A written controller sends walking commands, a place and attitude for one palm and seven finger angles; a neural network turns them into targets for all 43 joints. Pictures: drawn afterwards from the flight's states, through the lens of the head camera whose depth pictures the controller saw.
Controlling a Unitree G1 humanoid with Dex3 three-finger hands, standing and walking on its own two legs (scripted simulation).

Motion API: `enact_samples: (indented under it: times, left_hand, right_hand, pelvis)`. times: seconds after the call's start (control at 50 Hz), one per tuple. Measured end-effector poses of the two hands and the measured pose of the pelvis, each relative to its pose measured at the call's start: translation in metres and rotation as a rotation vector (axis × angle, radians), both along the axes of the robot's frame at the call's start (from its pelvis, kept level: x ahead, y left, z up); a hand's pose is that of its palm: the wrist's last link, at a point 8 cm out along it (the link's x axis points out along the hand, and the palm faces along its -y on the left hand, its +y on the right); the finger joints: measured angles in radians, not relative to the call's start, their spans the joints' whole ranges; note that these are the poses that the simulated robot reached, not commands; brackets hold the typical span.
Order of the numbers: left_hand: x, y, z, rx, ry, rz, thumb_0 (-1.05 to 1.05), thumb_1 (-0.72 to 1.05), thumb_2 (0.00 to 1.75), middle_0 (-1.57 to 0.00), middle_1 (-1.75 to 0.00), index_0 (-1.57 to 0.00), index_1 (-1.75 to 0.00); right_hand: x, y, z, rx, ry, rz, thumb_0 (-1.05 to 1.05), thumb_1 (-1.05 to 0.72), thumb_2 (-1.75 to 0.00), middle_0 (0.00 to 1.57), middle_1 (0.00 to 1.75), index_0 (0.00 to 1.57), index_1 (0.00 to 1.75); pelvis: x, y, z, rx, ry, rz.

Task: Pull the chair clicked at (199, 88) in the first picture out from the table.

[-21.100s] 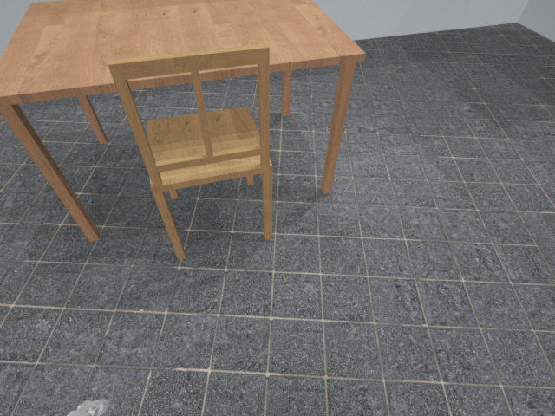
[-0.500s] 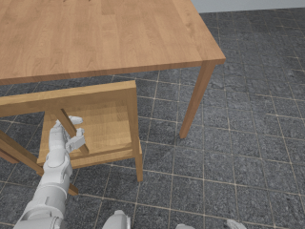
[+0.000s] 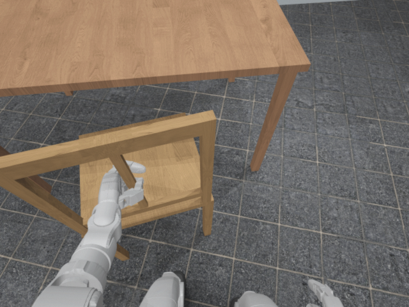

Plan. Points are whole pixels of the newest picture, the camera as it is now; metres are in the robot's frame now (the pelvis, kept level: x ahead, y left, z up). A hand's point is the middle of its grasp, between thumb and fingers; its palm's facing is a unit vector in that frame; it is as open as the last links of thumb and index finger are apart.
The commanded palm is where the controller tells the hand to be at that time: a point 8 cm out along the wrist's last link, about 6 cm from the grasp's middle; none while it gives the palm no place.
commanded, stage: step backward, pulling the chair out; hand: left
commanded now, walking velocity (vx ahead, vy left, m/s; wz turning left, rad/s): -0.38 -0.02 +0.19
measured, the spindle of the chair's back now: (132, 184) +0.38 +0.18 -0.08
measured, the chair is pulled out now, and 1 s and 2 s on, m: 0.15 0.18 0.34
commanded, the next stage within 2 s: none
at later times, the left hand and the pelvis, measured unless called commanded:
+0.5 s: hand (142, 201) +0.33 +0.15 -0.06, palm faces +0.05 -0.97 -0.22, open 5.1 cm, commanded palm +0.33 +0.20 -0.05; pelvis -0.01 -0.01 +0.00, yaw +2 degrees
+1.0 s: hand (141, 202) +0.32 +0.15 -0.06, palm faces +0.05 -0.98 -0.21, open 5.2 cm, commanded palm +0.31 +0.20 -0.05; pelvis -0.03 -0.01 +0.00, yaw +3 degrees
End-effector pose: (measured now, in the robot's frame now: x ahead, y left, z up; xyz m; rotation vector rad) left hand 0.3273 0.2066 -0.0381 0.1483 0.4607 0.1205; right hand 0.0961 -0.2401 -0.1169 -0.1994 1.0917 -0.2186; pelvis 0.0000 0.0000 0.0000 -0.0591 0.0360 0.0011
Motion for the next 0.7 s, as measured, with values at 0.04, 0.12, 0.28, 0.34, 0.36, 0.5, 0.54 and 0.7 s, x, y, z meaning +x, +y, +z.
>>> enact_samples:
  times: [0.04, 0.12, 0.28, 0.34, 0.36, 0.5, 0.54, 0.7]
  left_hand:
    - [-0.007, -0.004, 0.001, 0.009, 0.005, -0.005, 0.00, 0.72, 0.77, -0.31, -1.08, -0.48, -1.45]
    - [-0.017, -0.010, 0.001, 0.010, 0.013, -0.004, 0.00, 0.72, 0.77, -0.31, -1.08, -0.49, -1.45]
    - [-0.023, -0.012, 0.002, 0.025, 0.015, -0.007, 0.00, 0.71, 0.78, -0.30, -1.10, -0.50, -1.45]
    - [-0.022, -0.011, 0.002, 0.033, 0.014, -0.008, 0.00, 0.70, 0.78, -0.30, -1.11, -0.50, -1.45]
    - [-0.022, -0.011, 0.002, 0.035, 0.014, -0.008, 0.00, 0.70, 0.78, -0.30, -1.11, -0.50, -1.45]
    - [-0.022, -0.010, 0.002, 0.048, 0.008, -0.029, -0.01, 0.69, 0.78, -0.30, -1.13, -0.50, -1.45]
    - [-0.021, -0.009, 0.002, 0.048, 0.009, -0.042, -0.01, 0.69, 0.78, -0.30, -1.14, -0.50, -1.45]
    - [-0.022, -0.009, 0.002, 0.043, 0.017, -0.035, -0.01, 0.69, 0.78, -0.28, -1.15, -0.50, -1.45]
  right_hand:
    - [0.000, -0.002, -0.001, 0.000, -0.012, 0.009, 0.01, -0.90, -0.90, 0.21, 0.30, 0.20, 0.30]
    - [-0.001, -0.008, -0.001, -0.019, -0.035, 0.020, 0.01, -0.90, -0.90, 0.21, 0.30, 0.20, 0.30]
    - [-0.007, -0.019, 0.003, -0.051, -0.060, 0.023, 0.01, -0.90, -0.90, 0.21, 0.30, 0.20, 0.30]
    - [-0.010, -0.022, 0.003, -0.054, -0.055, 0.027, 0.01, -0.90, -0.90, 0.21, 0.30, 0.20, 0.30]
    - [-0.011, -0.023, 0.002, -0.054, -0.052, 0.027, 0.01, -0.90, -0.90, 0.21, 0.30, 0.20, 0.30]
    - [-0.017, -0.025, 0.001, -0.067, -0.023, 0.023, 0.01, -0.90, -0.90, 0.21, 0.30, 0.20, 0.30]
    - [-0.017, -0.023, 0.001, -0.074, -0.016, 0.022, 0.01, -0.90, -0.90, 0.21, 0.30, 0.20, 0.30]
    - [-0.008, -0.011, 0.001, -0.049, -0.045, 0.061, 0.01, -0.90, -0.90, 0.21, 0.30, 0.20, 0.30]
  pelvis:
    - [-0.003, -0.002, 0.000, 0.003, -0.012, 0.007]
    - [-0.008, -0.002, 0.000, 0.008, -0.031, 0.013]
    - [-0.014, -0.006, -0.001, 0.015, -0.046, 0.016]
    - [-0.015, -0.008, -0.001, 0.014, -0.048, 0.018]
    - [-0.015, -0.009, -0.001, 0.013, -0.049, 0.019]
    - [-0.013, -0.007, -0.001, 0.015, -0.064, 0.032]
    - [-0.012, -0.004, -0.001, 0.017, -0.069, 0.035]
    - [-0.021, -0.008, -0.002, 0.018, -0.057, 0.033]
